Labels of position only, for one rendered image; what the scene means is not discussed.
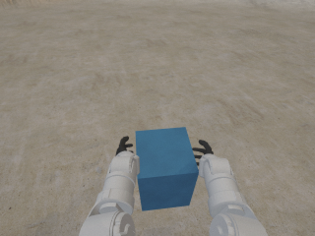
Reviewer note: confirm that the left robot forearm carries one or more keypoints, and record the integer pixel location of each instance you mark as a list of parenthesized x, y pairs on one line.
[(119, 184)]

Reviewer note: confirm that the right robot upper arm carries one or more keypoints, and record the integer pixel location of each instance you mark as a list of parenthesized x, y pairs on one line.
[(230, 224)]

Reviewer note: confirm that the left robot upper arm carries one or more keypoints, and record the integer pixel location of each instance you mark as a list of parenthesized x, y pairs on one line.
[(114, 223)]

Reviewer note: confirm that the right robot forearm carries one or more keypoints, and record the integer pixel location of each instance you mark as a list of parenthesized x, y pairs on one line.
[(223, 191)]

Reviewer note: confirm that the right robot hand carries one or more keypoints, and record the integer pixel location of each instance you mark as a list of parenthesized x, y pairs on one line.
[(206, 150)]

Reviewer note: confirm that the left robot hand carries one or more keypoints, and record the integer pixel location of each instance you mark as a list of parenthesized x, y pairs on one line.
[(122, 146)]

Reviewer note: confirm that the carton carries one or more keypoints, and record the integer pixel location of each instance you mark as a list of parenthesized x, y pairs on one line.
[(168, 168)]

